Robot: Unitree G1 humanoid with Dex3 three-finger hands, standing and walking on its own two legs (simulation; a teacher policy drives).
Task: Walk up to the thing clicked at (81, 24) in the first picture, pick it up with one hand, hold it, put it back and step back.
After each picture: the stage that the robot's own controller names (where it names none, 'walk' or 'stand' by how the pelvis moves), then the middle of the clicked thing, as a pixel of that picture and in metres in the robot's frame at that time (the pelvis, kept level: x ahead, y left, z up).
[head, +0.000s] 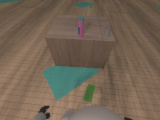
stand; (80, 27) +1.00 +0.15 +0.00
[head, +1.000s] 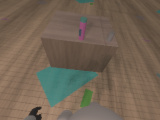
walk; (82, 29) +0.88 +0.10 +0.00
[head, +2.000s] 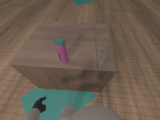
walk; (62, 52) +0.48 +0.23 +0.03
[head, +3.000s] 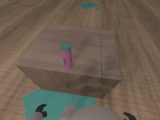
stand; (67, 57) +0.45 +0.20 +0.02
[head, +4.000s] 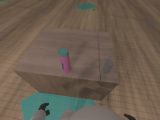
stand; (65, 61) +0.43 +0.20 +0.00
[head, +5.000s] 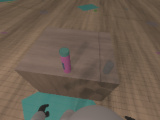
stand; (66, 61) +0.43 +0.20 +0.00
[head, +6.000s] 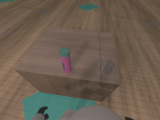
stand; (66, 62) +0.43 +0.20 +0.00
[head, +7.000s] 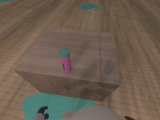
rise first; (66, 62) +0.42 +0.20 +0.00
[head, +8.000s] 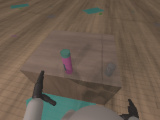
rise first; (67, 63) +0.42 +0.21 +0.00
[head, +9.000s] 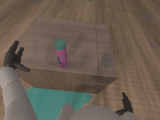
go down; (62, 55) +0.45 +0.19 +0.03
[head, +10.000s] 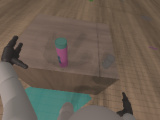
go down; (62, 54) +0.44 +0.19 +0.04
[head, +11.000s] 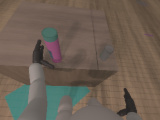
close in; (54, 48) +0.44 +0.21 +0.08
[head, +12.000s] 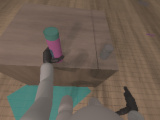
close; (55, 48) +0.45 +0.20 +0.09
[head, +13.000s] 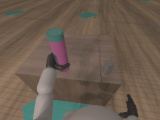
lift; (60, 53) +0.32 +0.17 +0.23
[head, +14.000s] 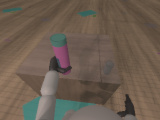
hold; (62, 57) +0.33 +0.17 +0.20
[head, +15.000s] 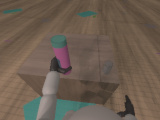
hold; (63, 58) +0.33 +0.16 +0.19
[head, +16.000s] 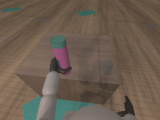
hold; (62, 58) +0.33 +0.17 +0.18
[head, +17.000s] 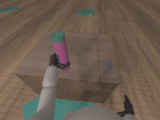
crouch; (62, 53) +0.37 +0.18 +0.18
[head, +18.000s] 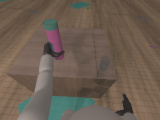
lower; (55, 42) +0.44 +0.21 +0.19
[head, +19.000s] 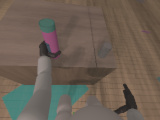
lower; (51, 42) +0.48 +0.20 +0.10
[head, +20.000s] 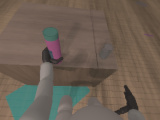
lower; (54, 49) +0.44 +0.20 +0.09
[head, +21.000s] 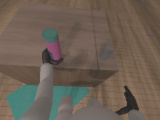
lower; (54, 50) +0.43 +0.20 +0.09
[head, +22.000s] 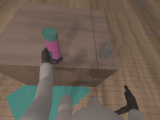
lower; (54, 49) +0.44 +0.20 +0.09
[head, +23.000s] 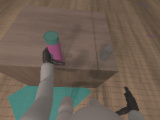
open; (55, 51) +0.43 +0.20 +0.08
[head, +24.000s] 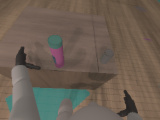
sink last; (57, 54) +0.42 +0.19 +0.07
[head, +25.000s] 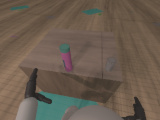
sink last; (66, 59) +0.44 +0.21 +0.05
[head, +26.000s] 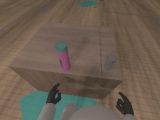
stand; (64, 58) +0.41 +0.20 +0.06
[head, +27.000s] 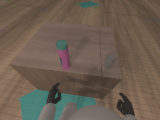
stand; (64, 56) +0.43 +0.21 +0.07
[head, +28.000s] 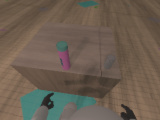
stand; (64, 57) +0.43 +0.20 +0.05
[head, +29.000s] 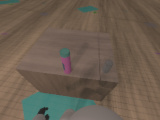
stand; (66, 62) +0.43 +0.20 +0.00
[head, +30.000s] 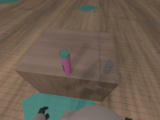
stand; (66, 63) +0.41 +0.19 +0.00
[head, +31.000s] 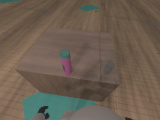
stand; (66, 63) +0.41 +0.19 +0.00
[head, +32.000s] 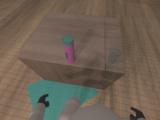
walk; (69, 51) +0.47 +0.17 +0.02
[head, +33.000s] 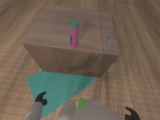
walk; (73, 36) +0.64 +0.17 +0.01
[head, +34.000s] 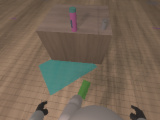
walk; (73, 20) +0.93 +0.26 +0.02
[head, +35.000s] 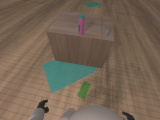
stand; (81, 25) +1.04 +0.17 +0.01
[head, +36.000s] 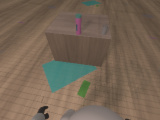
stand; (78, 25) +1.05 +0.18 +0.00
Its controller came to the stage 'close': yes
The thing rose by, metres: 0.20
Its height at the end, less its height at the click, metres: +0.00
